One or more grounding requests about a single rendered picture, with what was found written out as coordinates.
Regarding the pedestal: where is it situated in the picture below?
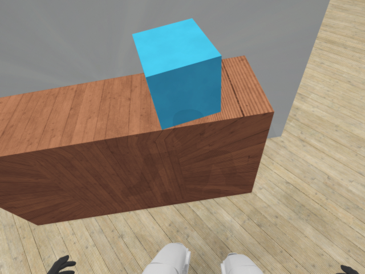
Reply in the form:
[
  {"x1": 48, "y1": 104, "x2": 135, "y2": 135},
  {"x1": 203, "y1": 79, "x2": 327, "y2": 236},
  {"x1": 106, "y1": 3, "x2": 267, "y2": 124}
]
[{"x1": 0, "y1": 55, "x2": 274, "y2": 225}]

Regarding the left robot hand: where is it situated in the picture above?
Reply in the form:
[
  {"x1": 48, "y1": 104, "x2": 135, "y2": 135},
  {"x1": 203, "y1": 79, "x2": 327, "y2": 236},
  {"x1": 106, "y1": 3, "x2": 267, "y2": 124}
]
[{"x1": 47, "y1": 255, "x2": 76, "y2": 274}]

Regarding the robot thigh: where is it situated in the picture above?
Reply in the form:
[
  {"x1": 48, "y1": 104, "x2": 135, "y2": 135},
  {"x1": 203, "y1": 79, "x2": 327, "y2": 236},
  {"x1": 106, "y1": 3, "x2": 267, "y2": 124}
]
[
  {"x1": 221, "y1": 254, "x2": 263, "y2": 274},
  {"x1": 142, "y1": 243, "x2": 191, "y2": 274}
]

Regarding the right robot thigh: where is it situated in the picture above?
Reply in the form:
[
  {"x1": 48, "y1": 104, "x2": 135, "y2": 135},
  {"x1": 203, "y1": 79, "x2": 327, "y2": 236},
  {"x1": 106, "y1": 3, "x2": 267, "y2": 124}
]
[{"x1": 221, "y1": 254, "x2": 263, "y2": 274}]

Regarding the left robot thigh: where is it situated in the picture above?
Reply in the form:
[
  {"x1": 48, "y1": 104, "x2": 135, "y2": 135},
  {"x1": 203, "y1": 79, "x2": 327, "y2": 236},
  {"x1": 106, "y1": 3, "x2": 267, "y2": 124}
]
[{"x1": 142, "y1": 243, "x2": 191, "y2": 274}]

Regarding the carton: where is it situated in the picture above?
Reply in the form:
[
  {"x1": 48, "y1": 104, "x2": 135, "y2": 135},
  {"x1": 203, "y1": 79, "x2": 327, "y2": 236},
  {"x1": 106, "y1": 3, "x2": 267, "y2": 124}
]
[{"x1": 132, "y1": 18, "x2": 222, "y2": 130}]

